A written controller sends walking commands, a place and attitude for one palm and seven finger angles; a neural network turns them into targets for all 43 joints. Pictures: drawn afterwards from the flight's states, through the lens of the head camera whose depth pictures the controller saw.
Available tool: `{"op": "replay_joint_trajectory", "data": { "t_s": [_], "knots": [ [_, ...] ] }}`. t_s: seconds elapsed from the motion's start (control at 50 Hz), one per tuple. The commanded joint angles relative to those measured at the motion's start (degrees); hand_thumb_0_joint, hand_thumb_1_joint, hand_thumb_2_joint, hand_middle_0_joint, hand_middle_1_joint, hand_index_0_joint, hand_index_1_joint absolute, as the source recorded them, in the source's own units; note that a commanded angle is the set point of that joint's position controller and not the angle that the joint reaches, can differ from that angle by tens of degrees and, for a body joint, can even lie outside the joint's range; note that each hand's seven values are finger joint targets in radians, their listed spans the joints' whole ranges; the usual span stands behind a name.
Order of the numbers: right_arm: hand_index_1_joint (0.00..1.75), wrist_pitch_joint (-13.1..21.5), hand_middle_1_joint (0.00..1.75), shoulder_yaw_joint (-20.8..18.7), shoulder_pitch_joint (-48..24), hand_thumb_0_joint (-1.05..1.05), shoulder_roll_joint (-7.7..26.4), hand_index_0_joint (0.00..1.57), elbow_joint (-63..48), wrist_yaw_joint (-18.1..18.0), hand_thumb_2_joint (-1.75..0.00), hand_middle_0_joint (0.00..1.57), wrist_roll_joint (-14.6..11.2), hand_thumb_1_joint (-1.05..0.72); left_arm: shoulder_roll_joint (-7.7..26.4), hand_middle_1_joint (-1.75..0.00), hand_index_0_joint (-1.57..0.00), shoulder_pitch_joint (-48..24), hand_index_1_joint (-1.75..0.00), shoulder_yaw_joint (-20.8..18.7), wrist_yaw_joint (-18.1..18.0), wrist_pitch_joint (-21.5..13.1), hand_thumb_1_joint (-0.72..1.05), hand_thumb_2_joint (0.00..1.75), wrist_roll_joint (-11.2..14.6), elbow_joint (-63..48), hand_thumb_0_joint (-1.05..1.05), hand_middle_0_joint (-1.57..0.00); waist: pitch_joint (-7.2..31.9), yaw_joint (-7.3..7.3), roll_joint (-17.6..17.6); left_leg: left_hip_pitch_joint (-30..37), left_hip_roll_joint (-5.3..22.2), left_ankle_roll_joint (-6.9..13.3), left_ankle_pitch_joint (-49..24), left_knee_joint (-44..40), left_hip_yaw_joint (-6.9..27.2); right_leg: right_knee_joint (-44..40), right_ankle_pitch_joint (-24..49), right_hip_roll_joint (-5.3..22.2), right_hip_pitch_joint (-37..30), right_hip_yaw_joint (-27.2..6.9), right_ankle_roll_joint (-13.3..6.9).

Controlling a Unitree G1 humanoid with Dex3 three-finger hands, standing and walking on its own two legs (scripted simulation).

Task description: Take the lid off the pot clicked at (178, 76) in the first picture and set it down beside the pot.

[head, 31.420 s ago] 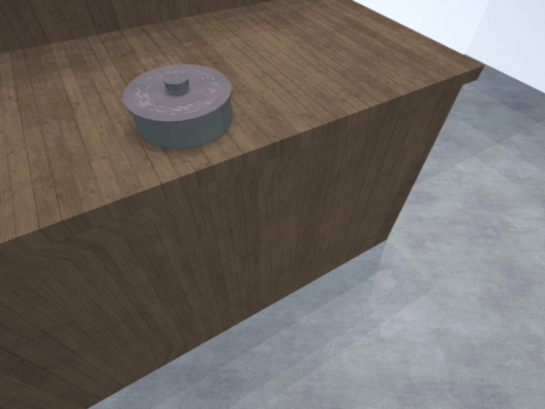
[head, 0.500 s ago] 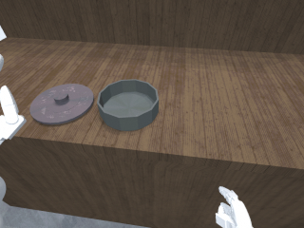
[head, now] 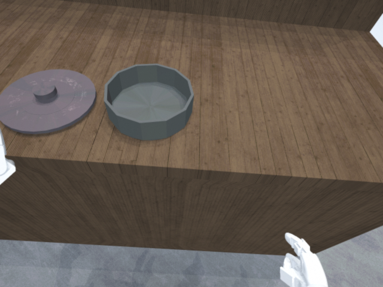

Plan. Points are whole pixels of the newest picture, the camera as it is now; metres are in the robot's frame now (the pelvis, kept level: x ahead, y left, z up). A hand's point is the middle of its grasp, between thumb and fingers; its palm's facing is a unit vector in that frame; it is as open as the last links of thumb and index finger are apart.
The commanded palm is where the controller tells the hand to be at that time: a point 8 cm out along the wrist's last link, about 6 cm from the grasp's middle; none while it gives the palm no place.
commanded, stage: step back with the hand held close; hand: left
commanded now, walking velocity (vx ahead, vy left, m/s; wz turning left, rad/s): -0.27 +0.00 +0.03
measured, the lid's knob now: (44, 90) +0.47 +0.36 +0.11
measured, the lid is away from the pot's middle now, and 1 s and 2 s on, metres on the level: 0.23 0.23 0.23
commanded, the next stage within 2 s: stop stepping back and stand still in 1.04 s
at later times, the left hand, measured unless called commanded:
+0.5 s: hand out of the picture +0.13 +0.25 +0.29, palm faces +0.53 -0.79 -0.32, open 7.4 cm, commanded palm +0.06 +0.30 +0.29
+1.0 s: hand out of the picture +0.06 +0.26 +0.30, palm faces +0.48 -0.84 -0.26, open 7.4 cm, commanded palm -0.02 +0.30 +0.29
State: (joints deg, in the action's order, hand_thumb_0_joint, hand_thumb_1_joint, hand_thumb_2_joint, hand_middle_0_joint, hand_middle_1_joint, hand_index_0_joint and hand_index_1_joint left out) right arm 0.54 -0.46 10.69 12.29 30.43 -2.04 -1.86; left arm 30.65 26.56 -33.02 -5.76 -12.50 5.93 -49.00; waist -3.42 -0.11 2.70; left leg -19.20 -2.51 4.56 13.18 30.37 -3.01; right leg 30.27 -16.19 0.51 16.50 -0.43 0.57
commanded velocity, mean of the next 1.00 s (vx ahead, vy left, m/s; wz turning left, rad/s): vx -0.36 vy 0.00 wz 0.02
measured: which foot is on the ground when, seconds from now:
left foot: down 0.00-1.00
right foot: down 0.00-0.38, up 0.40-0.68, down 0.70-1.00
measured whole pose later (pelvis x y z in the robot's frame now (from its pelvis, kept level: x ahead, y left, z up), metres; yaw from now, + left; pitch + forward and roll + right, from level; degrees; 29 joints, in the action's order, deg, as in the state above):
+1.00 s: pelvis -0.15 +0.02 -0.01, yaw -1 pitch +1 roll -6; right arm 4.5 -1.6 11.2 9.6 35.0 -3.4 0.2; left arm 29.4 12.7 -34.4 -8.6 -14.8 7.4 -43.5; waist -0.2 -2.9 -1.4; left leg -29.1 1.1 4.8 -1.5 25.0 -0.3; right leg 45.2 -29.8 -6.9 19.1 -0.9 -1.6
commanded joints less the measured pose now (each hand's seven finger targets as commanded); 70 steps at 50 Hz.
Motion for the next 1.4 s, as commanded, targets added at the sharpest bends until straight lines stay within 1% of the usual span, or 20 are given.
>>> {"op": "replay_joint_trajectory", "data": {
  "t_s": [0.0,0.22,0.3,0.36,0.44,0.62,0.68,0.74,0.88,0.96,1.02,1.06,1.1,1.12,1.14,1.16,1.22,1.26,1.32,1.38],
  "knots": [
    [0.30,4.6,0.30,-2.7,-2.7,0.00,7.4,0.20,-7.5,-0.7,-0.90,0.20,0.4,-0.90,9.1,-0.30,-0.20,-3.9,-0.30,-8.3,-2.6,-3.6,0.90,0.90,0.9,-10.9,0.00,-0.20,13.5,0.40,-13.6,4.8,15.8,0.4,-22.7,-7.2,15.0,3.2,-3.0,0.5,-2.8,-0.4,-0.7],
    [0.30,3.6,0.30,-2.8,-1.9,0.00,6.0,0.20,-5.5,-1.4,-0.90,0.20,-0.6,-0.90,8.5,-0.30,-0.20,-8.5,-0.30,-5.8,-3.7,-2.9,0.90,0.90,0.2,-3.8,0.00,-0.20,9.0,-2.18,2.3,3.6,5.2,-3.6,7.5,16.1,7.6,-12.9,5.1,15.6,9.5,-10.8,-6.7],
    [0.30,3.8,0.30,-2.3,-3.8,0.00,6.8,0.20,-6.8,-1.9,-0.90,0.20,-0.8,-0.90,8.2,-0.30,-0.20,-9.7,-0.30,-5.2,-3.9,-3.4,0.90,0.90,0.2,-5.6,0.00,-0.20,5.8,-1.96,-3.3,-0.2,9.0,-2.1,6.8,2.2,12.0,-6.1,5.0,8.4,7.9,-4.2,-4.0],
    [0.30,5.7,0.30,-1.8,-5.5,0.00,7.9,0.20,-8.5,-2.6,-0.90,0.20,0.3,-0.90,7.9,-0.30,-0.20,-13.2,-0.30,-5.8,-4.1,-5.1,0.90,0.90,0.2,-9.4,0.00,-0.20,4.7,-1.48,-22.3,-10.6,19.1,1.5,23.0,-22.1,27.1,16.3,-10.0,-3.9,2.9,0.6,-0.7],
    [0.30,8.0,0.30,-3.8,-2.3,0.00,6.0,0.20,-5.5,-1.2,-0.90,0.20,1.0,-0.90,7.8,-0.30,-0.20,-11.8,-0.30,-7.0,-4.5,-4.1,0.90,0.90,0.5,-6.3,0.00,-0.20,11.3,-1.30,-11.2,1.3,18.5,3.3,4.6,-16.5,21.3,26.3,-13.7,-3.4,9.1,-2.9,-0.3],
    [0.30,6.5,0.30,-3.5,-2.4,0.00,6.2,0.20,-4.6,-1.4,-0.90,0.20,2.3,-0.90,9.0,-0.30,-0.20,-6.9,-0.30,-6.1,-2.7,-4.4,0.90,0.90,0.8,-8.5,0.00,-0.20,18.6,-0.51,-12.6,7.2,15.1,-3.9,-3.6,-13.0,13.7,-11.6,0.0,-1.5,-5.8,1.2,-3.0],
    [0.30,6.2,0.30,-2.6,-1.4,0.00,5.2,0.20,-3.8,-2.0,-0.90,0.20,1.8,-0.90,10.5,-0.30,-0.20,-9.6,-0.30,-6.0,-3.3,-6.5,0.90,0.90,0.6,-8.3,0.00,-0.20,16.5,-1.13,-4.5,8.9,9.9,-5.1,2.8,1.7,8.7,-14.5,9.2,9.7,3.2,-5.7,-6.8],
    [0.30,6.4,0.30,-3.6,-3.8,0.00,6.5,0.20,-3.2,-2.9,-0.90,0.20,0.4,-0.90,9.2,-0.30,-0.20,-14.4,-0.30,-4.1,-3.1,-6.0,0.90,0.90,0.0,-5.2,0.00,-0.20,10.2,-2.65,2.4,11.8,6.8,-5.8,5.8,10.9,8.0,-14.0,-0.4,9.0,16.2,-3.1,-6.0],
    [0.30,6.9,0.30,-3.7,-4.9,0.00,7.2,0.20,-4.1,-2.8,-0.90,0.20,2.4,-0.90,9.4,-0.30,-0.20,-19.3,-0.30,-6.3,-3.5,-4.5,0.90,0.90,2.0,-3.2,0.00,-0.20,10.3,-2.10,-20.4,-7.7,21.1,-3.5,27.2,-30.0,32.3,22.5,-18.3,-8.4,0.8,-1.8,-2.3],
    [0.30,7.1,0.30,-4.4,-4.2,0.00,5.5,0.20,-5.0,-1.3,-0.90,0.20,2.0,-0.90,9.5,-0.30,-0.20,-10.2,-0.30,-7.0,-3.1,-3.7,0.90,0.90,2.2,-4.3,0.00,-0.20,17.4,0.25,-18.0,-3.6,15.3,-2.3,14.6,-23.1,17.5,12.2,-14.3,-7.2,-5.4,1.0,-2.9],
    [0.30,6.5,0.30,-4.3,-2.9,0.00,5.9,0.20,-4.5,-0.7,-0.90,0.20,2.4,-0.90,9.8,-0.30,-0.20,-6.6,-0.30,-5.8,-2.2,-4.0,0.90,0.90,1.7,-9.8,0.00,-0.20,19.9,0.29,-14.4,-0.6,10.6,-6.6,13.4,-10.3,10.7,-9.0,-5.8,-0.8,-8.5,-0.3,-6.2],
    [0.30,6.6,0.30,-2.9,-0.9,0.00,4.2,0.20,-3.5,-1.0,-0.90,0.20,1.9,-0.90,13.5,-0.30,-0.20,-7.0,-0.30,-6.3,-3.0,-5.5,0.90,0.90,0.1,-13.0,0.00,-0.20,17.0,-0.71,4.3,6.2,1.1,-8.1,10.4,23.9,3.8,-22.3,3.0,18.4,9.5,-11.9,-10.3],
    [0.30,6.2,0.30,-3.1,-2.9,0.00,4.9,0.20,-3.3,-0.7,-0.90,0.20,0.7,-0.90,10.4,-0.30,-0.20,-13.7,-0.30,-4.1,-1.8,-4.2,0.90,0.90,-0.9,-7.9,0.00,-0.20,8.7,-1.55,11.8,-2.3,2.8,-5.9,14.0,46.0,6.6,-21.8,-2.0,21.7,20.3,-10.2,-10.7],
    [0.30,10.2,0.30,-6.4,0.4,0.00,13.4,0.20,11.0,2.7,-0.90,0.20,-0.9,-0.90,-12.9,-0.30,-0.20,-13.5,-0.30,24.3,4.6,5.6,0.90,0.90,-4.1,46.0,0.00,-0.20,3.3,-8.56,1.5,-6.1,10.6,-5.1,16.1,50.7,11.7,-12.4,13.6,25.0,23.7,-3.8,-8.2],
    [0.30,6.1,0.30,-4.2,-5.2,0.00,3.9,0.20,-6.9,1.0,-0.90,0.20,-1.3,-0.90,14.4,-0.30,-0.20,-30.5,-0.30,-4.4,1.0,-1.6,0.90,0.90,-1.4,-16.9,0.00,-0.20,3.4,-0.90,6.8,3.0,5.4,-6.1,12.5,44.8,8.8,-14.9,-2.9,16.6,25.5,-6.3,-8.5],
    [0.30,6.0,0.30,-0.8,-7.3,0.00,4.3,0.20,-6.8,-1.3,-0.90,0.20,-0.5,-0.90,17.2,-0.30,-0.20,-28.7,-0.30,-5.7,-0.4,-4.3,0.90,0.90,-1.6,-10.7,0.00,-0.20,-2.3,-1.87,8.9,-3.0,8.1,-4.6,15.2,35.8,7.7,-14.8,-2.8,17.2,22.1,-5.0,-9.0],
    [0.30,6.8,0.30,-0.7,-3.8,0.00,5.5,0.20,-4.4,-2.2,-0.90,0.20,-0.4,-0.90,8.2,-0.30,-0.20,-19.0,-0.30,-3.1,-2.2,-2.9,0.90,0.90,-0.5,-4.2,0.00,-0.20,2.4,-2.68,-10.2,1.0,6.5,-3.0,8.9,-3.1,5.1,-2.5,0.9,9.8,7.2,-3.9,-5.2],
    [0.30,8.5,0.30,-2.1,-3.5,0.00,7.3,0.20,-6.8,-1.8,-0.90,0.20,-0.6,-0.90,9.0,-0.30,-0.20,-17.7,-0.30,-5.2,-2.3,-5.0,0.90,0.90,0.3,-8.4,0.00,-0.20,5.5,-1.20,-23.6,3.4,17.4,1.3,1.8,-12.8,19.9,10.9,-4.9,-1.8,6.2,3.1,-0.1],
    [0.30,10.7,0.30,-3.0,-3.2,0.00,5.0,0.20,-4.6,-0.2,-0.90,0.20,0.7,-0.90,9.6,-0.30,-0.20,-21.4,-0.30,-7.0,-1.2,-3.7,0.90,0.90,1.1,-9.1,0.00,-0.20,6.9,-3.08,-23.6,1.3,19.1,2.9,9.2,-19.5,29.1,23.0,-13.9,-3.6,9.1,-2.3,0.3],
    [0.30,10.9,0.30,-3.0,-2.9,0.00,4.9,0.20,-4.6,1.2,-0.90,0.20,0.2,-0.90,8.5,-0.30,-0.20,-12.2,-0.30,-6.6,-1.5,-3.4,0.90,0.90,0.0,-7.5,0.00,-0.20,10.5,-1.32,-15.3,6.0,15.7,1.4,6.0,-14.0,19.4,9.0,-9.5,-3.0,3.6,0.2,-0.2]
  ]
}}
